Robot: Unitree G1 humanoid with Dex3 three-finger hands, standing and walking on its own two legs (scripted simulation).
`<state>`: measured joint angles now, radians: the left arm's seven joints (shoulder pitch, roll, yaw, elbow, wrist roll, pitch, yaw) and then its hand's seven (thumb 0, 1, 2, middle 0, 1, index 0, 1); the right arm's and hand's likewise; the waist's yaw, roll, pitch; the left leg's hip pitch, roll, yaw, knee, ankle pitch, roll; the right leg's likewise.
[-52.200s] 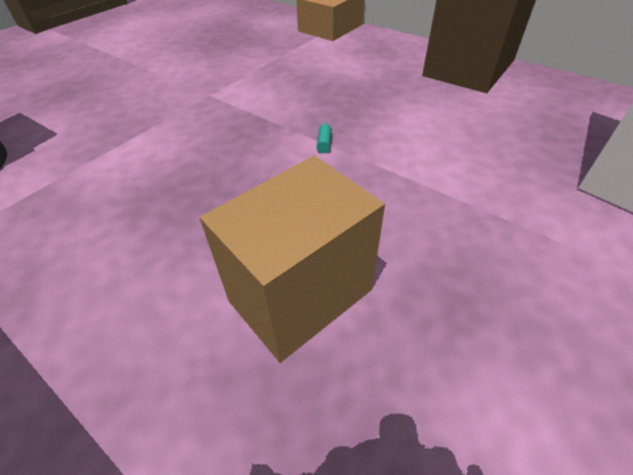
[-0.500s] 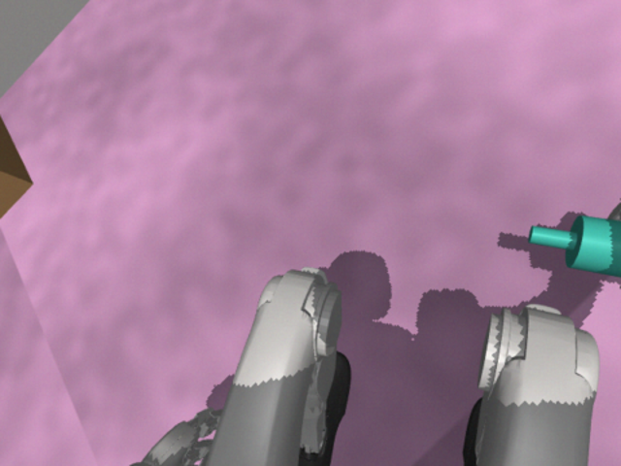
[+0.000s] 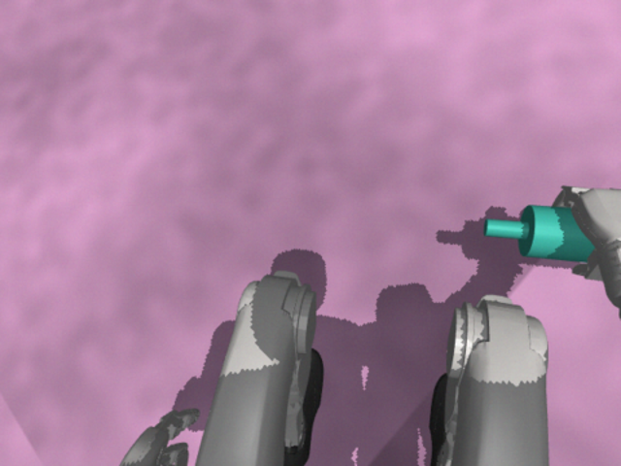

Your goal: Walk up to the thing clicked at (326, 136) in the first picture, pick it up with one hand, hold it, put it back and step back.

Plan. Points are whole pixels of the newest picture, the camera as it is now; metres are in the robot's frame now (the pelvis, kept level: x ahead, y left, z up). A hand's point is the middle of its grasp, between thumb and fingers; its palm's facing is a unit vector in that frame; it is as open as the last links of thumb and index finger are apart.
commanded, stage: lift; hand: right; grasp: from above
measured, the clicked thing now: (574, 234) +0.42 -0.28 -0.17
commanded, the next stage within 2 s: hold in 1.66 s
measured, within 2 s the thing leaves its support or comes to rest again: neither
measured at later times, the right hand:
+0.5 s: hand out of the picture +0.37 -0.31 -0.04, palm faces -0.44 +0.10 -0.89, open 9.9 cm
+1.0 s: hand out of the picture +0.33 -0.28 +0.18, palm faces -0.42 +0.14 -0.90, open 9.9 cm
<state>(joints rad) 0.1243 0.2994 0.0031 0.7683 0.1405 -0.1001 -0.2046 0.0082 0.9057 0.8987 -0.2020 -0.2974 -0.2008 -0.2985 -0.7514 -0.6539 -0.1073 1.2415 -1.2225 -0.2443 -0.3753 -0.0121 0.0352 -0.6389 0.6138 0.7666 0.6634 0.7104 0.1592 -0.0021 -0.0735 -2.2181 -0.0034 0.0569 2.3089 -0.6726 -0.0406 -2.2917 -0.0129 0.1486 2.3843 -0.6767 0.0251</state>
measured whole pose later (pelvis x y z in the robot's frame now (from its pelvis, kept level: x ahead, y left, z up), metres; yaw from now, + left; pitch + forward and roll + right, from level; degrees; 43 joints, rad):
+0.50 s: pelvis +0.00 -0.01 +0.08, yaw -2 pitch +33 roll +7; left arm 0.16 0.27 0.05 0.70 0.04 -0.02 -0.11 0.01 0.90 0.90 -0.20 -0.30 -0.20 -0.30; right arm -0.53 -0.58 -0.02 0.88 -1.09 -0.13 -0.17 -0.01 0.04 -0.67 0.61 0.77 0.66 0.72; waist 0.09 -0.03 -0.19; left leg -1.99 0.01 0.04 2.06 -0.66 -0.05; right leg -2.06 -0.02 0.11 2.13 -0.66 0.00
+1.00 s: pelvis +0.02 -0.01 +0.26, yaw -5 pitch +23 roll +3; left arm 0.16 0.24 0.03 0.68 -0.03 0.00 0.02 0.01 0.90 0.90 -0.20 -0.30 -0.20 -0.30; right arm -0.26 -0.48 0.11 0.58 -0.98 0.01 -0.08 -0.01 0.04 -0.66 0.61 0.78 0.65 0.73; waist 0.06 -0.04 -0.17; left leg -1.32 0.01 0.02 1.49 -0.56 -0.04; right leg -1.36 -0.04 0.04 1.54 -0.58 0.00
